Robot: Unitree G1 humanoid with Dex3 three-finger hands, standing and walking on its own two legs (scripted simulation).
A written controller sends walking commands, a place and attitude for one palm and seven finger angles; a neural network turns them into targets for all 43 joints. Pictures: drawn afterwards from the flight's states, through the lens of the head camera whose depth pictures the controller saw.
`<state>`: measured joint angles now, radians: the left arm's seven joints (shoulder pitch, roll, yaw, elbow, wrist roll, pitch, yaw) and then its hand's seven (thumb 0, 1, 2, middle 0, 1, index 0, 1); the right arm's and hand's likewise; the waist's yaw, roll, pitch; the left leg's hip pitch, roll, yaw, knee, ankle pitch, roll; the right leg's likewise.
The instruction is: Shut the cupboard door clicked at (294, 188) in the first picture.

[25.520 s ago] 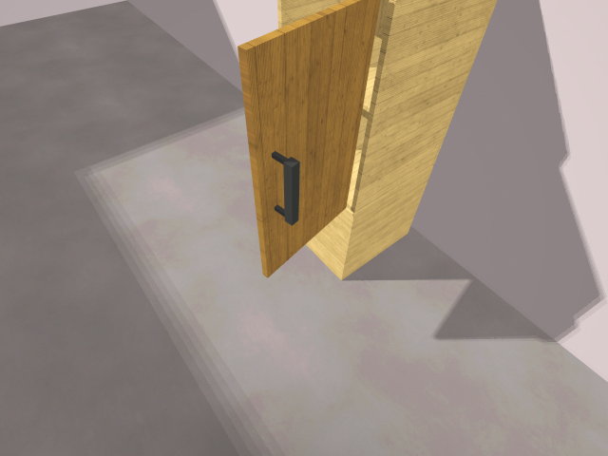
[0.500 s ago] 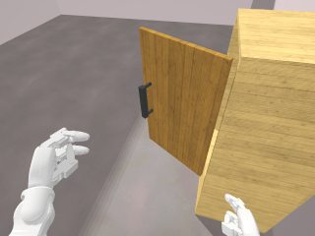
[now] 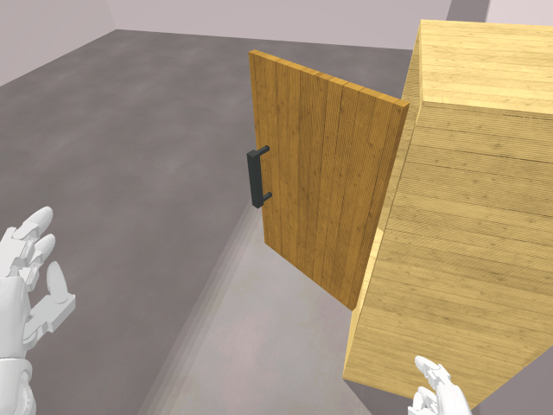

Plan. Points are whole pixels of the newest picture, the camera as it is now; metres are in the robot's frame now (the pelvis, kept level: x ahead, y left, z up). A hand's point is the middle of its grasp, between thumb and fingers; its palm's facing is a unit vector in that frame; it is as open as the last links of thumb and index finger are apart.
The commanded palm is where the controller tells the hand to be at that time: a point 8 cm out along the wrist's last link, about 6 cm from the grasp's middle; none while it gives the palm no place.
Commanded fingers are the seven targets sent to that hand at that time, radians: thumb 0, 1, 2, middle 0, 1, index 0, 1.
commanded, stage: draw the hand back to the body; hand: left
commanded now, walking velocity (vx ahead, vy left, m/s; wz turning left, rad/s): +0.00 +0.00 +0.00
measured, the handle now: (261, 177) +0.66 +0.12 -0.04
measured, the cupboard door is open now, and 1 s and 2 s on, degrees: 62 62 62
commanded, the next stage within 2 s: step back with the hand held close in 0.10 s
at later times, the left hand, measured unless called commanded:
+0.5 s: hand (79, 293) +0.20 +0.26 +0.15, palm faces +0.36 -0.80 -0.48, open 7.4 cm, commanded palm +0.14 +0.30 +0.17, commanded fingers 0.00 0.90 0.90 -0.20 -0.30 -0.20 -0.30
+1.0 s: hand (5, 355) +0.12 +0.29 +0.15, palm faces +0.47 -0.76 -0.45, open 7.4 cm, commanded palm +0.06 +0.32 +0.17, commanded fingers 0.00 0.90 0.90 -0.20 -0.30 -0.20 -0.30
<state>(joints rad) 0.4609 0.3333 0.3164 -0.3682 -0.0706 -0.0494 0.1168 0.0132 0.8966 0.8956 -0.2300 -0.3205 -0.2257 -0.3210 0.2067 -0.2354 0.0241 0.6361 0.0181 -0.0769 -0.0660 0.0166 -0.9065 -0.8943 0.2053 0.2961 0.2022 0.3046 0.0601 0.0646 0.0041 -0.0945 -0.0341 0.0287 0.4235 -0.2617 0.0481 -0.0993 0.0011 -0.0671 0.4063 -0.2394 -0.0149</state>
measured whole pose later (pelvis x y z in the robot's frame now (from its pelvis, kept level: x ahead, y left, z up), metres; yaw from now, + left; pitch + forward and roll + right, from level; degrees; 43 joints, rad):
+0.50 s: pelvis +0.00 +0.00 +0.00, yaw -1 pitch +1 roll -1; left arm 0.55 0.39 0.37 -0.44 -0.07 -0.14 0.12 0.01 0.89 0.89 -0.22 -0.30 -0.21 -0.30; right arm 0.19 -0.26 -0.01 0.60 0.02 0.01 -0.08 0.02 -0.91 -0.89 0.21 0.30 0.20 0.30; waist 0.00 0.06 -0.01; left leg -0.24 -0.03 0.04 0.50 -0.28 0.05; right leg -0.25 0.00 -0.06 0.48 -0.25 -0.01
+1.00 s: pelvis -0.08 +0.02 -0.02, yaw +0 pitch -1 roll -2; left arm 0.50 0.41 0.44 -0.48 -0.01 -0.20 0.14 0.01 0.89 0.89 -0.22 -0.30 -0.21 -0.30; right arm 0.24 -0.23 0.01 0.55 0.01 -0.01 -0.09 0.01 -0.90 -0.89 0.21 0.30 0.20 0.30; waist 0.00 0.00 0.00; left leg -0.40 -0.02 0.05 0.67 -0.27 0.08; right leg -0.39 0.01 -0.04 0.61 -0.21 0.00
